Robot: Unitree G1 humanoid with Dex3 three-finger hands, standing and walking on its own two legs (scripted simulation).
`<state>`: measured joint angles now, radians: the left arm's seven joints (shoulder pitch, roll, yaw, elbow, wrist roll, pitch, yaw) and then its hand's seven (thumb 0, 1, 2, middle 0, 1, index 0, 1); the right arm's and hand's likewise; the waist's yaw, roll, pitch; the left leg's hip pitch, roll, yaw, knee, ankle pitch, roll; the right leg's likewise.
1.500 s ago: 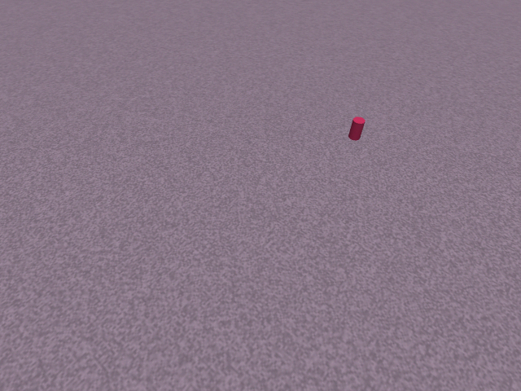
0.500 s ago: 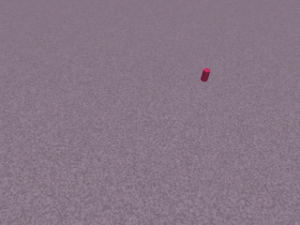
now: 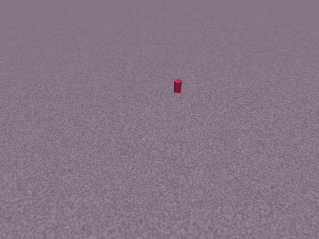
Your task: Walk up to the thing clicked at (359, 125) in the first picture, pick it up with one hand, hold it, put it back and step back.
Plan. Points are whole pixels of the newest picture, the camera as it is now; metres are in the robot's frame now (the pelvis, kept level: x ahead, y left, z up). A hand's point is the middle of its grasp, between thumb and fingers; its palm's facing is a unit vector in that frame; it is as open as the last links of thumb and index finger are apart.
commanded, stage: walk up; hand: left
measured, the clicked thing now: (177, 85) +1.71 -0.15 -0.69
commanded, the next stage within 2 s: none
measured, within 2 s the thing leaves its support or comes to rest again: neither
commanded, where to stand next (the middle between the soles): +1.32 -0.27 m, yaw -14 degrees
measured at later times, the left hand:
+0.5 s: hand (90, 190) +0.33 +0.25 -0.15, palm faces -0.18 -0.92 -0.33, open 7.4 cm
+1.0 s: hand (135, 109) +0.68 +0.12 -0.09, palm faces -0.23 -0.89 -0.39, open 7.4 cm
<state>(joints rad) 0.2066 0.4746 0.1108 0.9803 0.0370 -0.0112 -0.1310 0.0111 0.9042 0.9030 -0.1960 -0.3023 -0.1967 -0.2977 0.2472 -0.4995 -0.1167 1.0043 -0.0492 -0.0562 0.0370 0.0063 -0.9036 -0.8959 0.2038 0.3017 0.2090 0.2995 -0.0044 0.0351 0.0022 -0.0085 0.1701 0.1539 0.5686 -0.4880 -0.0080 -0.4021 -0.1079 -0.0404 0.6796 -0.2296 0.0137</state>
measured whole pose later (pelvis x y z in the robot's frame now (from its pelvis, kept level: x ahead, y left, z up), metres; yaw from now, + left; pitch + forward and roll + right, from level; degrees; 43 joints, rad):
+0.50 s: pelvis +0.26 -0.01 +0.01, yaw -8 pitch -2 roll +0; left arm 0.32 0.43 0.04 0.92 0.01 -0.05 -0.04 0.01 0.90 0.90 -0.20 -0.30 -0.20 -0.30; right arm 0.21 -0.40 -0.09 0.86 -0.03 -0.10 0.06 0.00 -0.91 -0.90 0.20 0.30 0.21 0.30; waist 0.00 -0.05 0.07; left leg -0.38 0.08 0.12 0.66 -0.25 0.02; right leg -0.26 0.02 0.08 1.05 -0.47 -0.06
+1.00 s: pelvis +0.52 -0.11 +0.02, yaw -14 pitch -3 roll +2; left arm 0.21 0.37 0.04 0.85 -0.01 -0.08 -0.06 0.01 0.90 0.90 -0.20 -0.30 -0.20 -0.30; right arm 0.29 -0.43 -0.04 0.90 0.01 -0.05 0.04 0.01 -0.91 -0.90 0.20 0.30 0.21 0.30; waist 0.01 0.05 0.08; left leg -0.34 0.08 0.02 1.17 -0.38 0.03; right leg -0.31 -0.02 -0.03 0.59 -0.23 -0.03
